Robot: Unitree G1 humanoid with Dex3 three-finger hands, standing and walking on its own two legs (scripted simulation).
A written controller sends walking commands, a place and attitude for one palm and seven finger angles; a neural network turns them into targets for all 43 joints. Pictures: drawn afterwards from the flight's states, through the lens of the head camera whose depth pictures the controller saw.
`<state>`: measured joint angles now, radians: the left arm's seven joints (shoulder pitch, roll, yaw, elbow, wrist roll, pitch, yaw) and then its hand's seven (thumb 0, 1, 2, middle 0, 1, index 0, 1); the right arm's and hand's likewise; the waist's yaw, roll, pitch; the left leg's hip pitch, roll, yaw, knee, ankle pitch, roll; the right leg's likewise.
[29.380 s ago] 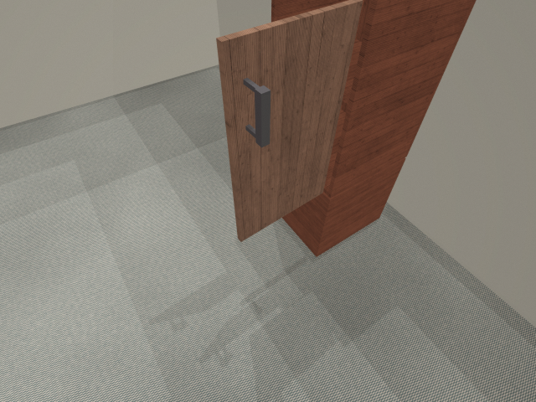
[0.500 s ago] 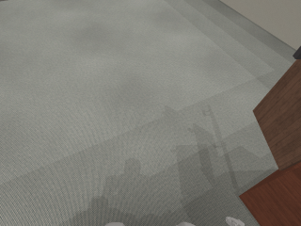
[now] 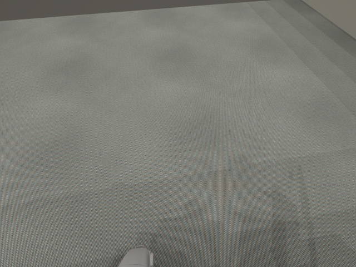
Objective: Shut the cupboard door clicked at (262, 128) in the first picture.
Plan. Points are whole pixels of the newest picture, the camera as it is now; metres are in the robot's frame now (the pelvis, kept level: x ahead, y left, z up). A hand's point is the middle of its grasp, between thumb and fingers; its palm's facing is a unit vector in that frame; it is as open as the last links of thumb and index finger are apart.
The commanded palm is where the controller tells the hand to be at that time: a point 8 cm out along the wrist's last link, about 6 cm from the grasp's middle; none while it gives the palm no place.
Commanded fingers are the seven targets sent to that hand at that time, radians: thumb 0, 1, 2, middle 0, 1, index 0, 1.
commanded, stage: walk to a spot facing it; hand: left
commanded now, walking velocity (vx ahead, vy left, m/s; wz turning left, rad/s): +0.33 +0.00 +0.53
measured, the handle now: out of the picture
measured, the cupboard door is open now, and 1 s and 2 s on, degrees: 64 64 64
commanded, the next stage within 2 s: turn to face it in 0.92 s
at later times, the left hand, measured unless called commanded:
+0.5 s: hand (88, 226) +0.24 +0.26 -0.16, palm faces +0.20 -0.96 -0.21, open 7.4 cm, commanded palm none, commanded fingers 0.00 0.90 0.90 -0.20 -0.30 -0.20 -0.30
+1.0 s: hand (111, 209) +0.30 +0.21 -0.18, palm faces +0.45 -0.87 -0.21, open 7.3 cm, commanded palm none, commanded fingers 0.00 0.90 0.90 -0.20 -0.30 -0.20 -0.30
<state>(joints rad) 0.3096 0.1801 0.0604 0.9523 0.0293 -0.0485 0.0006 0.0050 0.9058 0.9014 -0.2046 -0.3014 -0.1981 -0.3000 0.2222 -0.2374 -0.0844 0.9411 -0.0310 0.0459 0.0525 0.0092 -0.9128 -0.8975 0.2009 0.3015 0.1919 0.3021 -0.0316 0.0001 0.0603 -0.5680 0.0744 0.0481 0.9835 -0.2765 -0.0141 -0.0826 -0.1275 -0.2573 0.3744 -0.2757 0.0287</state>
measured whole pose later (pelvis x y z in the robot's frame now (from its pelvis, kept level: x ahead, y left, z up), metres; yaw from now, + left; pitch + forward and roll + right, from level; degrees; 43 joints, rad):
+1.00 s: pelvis +0.39 +0.05 -0.01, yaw +24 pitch +0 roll +0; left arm 0.35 0.16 0.06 1.03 0.02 -0.06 0.01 0.00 0.93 0.90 -0.20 -0.30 -0.20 -0.30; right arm 0.13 -0.20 -0.06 0.97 -0.03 0.02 0.04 0.01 -0.91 -0.90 0.20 0.30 0.19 0.30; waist 0.00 0.01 0.10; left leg -0.59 0.07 0.10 0.81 -0.21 0.01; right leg -0.02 -0.06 -0.32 0.37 -0.33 0.00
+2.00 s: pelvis +0.51 +0.15 -0.01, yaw -3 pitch +0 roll -2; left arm 0.16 0.27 0.10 0.90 0.02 0.09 -0.03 0.01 0.91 0.90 -0.20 -0.30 -0.20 -0.30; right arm 0.22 -0.20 -0.02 0.90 -0.03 0.01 -0.03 0.00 -0.91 -0.90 0.20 0.30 0.20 0.30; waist 0.00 -0.02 0.07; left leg -0.25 0.10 0.10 0.53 -0.28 0.00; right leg -0.46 0.02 -0.01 1.03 -0.49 0.04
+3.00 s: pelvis +0.52 +0.11 -0.02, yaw -39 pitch +0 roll -1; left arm 0.15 0.23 0.06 0.87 0.02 0.04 -0.01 0.00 0.91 0.90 -0.20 -0.30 -0.20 -0.30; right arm 0.18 -0.28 -0.06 0.92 -0.01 0.07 -0.03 0.01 -0.91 -0.90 0.20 0.30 0.20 0.30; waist -0.01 0.05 0.10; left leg -0.45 0.11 0.05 1.09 -0.50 -0.08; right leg -0.28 0.02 -0.02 0.57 -0.30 -0.02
